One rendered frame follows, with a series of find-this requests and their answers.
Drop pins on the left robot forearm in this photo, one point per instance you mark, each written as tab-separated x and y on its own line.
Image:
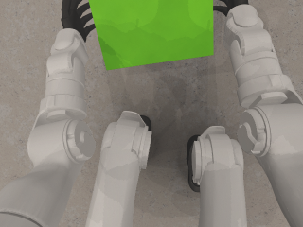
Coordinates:
65	80

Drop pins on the robot left thigh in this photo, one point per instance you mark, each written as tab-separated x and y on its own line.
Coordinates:
112	202

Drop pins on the right robot upper arm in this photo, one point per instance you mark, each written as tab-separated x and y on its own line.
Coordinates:
274	134

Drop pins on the robot right hand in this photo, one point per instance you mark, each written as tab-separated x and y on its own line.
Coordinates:
229	5

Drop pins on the robot left hand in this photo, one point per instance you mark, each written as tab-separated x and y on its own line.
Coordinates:
71	17

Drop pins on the left robot foot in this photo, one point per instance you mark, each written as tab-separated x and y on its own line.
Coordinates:
147	122

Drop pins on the right robot forearm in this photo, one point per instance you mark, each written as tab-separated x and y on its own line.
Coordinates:
254	61

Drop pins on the carton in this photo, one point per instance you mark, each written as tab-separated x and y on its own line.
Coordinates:
140	32

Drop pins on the left robot upper arm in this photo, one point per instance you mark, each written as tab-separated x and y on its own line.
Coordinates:
58	151

